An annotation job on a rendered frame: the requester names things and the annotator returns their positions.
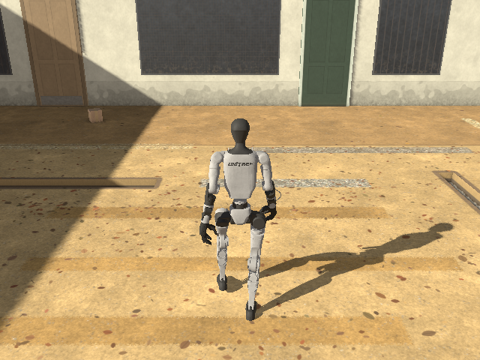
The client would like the robot left forearm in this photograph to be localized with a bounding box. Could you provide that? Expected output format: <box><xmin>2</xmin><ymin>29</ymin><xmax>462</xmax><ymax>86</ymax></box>
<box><xmin>201</xmin><ymin>183</ymin><xmax>216</xmax><ymax>224</ymax></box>

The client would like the left robot thigh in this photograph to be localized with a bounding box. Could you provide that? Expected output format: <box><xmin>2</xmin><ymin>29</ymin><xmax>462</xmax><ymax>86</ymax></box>
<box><xmin>214</xmin><ymin>208</ymin><xmax>230</xmax><ymax>249</ymax></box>

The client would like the left robot hand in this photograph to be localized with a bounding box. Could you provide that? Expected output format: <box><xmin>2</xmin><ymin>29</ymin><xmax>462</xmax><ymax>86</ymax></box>
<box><xmin>199</xmin><ymin>222</ymin><xmax>217</xmax><ymax>245</ymax></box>

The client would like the robot right upper arm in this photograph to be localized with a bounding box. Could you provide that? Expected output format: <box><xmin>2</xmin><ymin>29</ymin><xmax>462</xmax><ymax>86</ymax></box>
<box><xmin>256</xmin><ymin>151</ymin><xmax>273</xmax><ymax>191</ymax></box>

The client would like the robot thigh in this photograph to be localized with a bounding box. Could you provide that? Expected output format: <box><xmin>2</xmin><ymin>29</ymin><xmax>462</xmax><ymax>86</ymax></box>
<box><xmin>214</xmin><ymin>208</ymin><xmax>230</xmax><ymax>249</ymax></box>
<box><xmin>247</xmin><ymin>210</ymin><xmax>266</xmax><ymax>272</ymax></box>

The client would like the robot right forearm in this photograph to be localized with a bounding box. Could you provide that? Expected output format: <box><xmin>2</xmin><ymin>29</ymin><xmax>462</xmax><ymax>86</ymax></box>
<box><xmin>265</xmin><ymin>181</ymin><xmax>277</xmax><ymax>209</ymax></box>

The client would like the right robot thigh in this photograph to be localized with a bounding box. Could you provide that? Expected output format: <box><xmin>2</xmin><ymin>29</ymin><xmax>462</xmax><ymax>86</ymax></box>
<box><xmin>247</xmin><ymin>210</ymin><xmax>266</xmax><ymax>272</ymax></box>

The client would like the right robot hand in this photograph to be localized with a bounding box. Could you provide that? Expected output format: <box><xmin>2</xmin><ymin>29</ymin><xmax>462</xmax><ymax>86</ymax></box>
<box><xmin>259</xmin><ymin>205</ymin><xmax>277</xmax><ymax>221</ymax></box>

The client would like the robot left upper arm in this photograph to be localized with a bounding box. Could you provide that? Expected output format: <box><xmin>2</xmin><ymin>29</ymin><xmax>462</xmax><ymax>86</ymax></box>
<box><xmin>208</xmin><ymin>151</ymin><xmax>225</xmax><ymax>194</ymax></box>

